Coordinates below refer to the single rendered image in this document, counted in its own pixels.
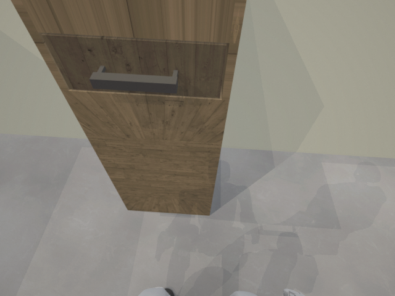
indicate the cabinet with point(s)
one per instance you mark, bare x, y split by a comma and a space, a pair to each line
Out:
161, 152

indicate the handle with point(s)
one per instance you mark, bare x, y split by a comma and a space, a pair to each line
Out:
132, 82

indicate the drawer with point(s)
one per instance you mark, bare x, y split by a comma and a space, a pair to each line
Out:
200, 64

